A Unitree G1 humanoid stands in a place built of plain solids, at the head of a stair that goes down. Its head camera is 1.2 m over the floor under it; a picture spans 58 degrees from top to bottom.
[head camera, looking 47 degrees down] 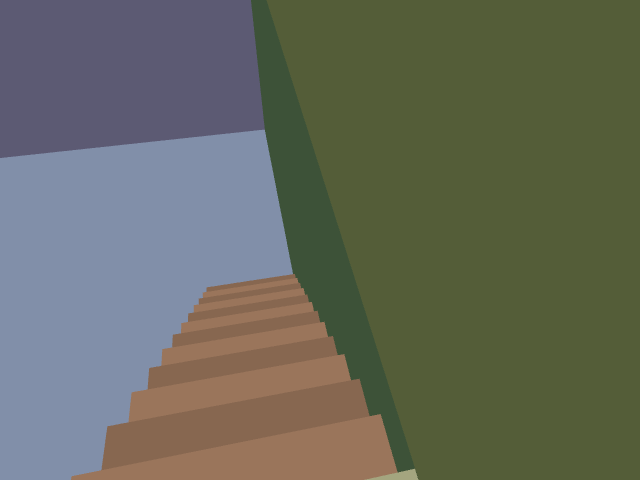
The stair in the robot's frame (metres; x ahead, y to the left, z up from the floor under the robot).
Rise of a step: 0.21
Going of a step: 0.22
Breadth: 0.95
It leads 11 degrees to the left of straight ahead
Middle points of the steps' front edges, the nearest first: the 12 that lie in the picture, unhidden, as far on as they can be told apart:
0.45 0.27 -0.21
0.67 0.31 -0.41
0.89 0.35 -0.62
1.11 0.40 -0.83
1.33 0.44 -1.04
1.55 0.48 -1.25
1.76 0.52 -1.46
1.98 0.57 -1.67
2.20 0.61 -1.87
2.42 0.65 -2.08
2.64 0.70 -2.29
2.86 0.74 -2.50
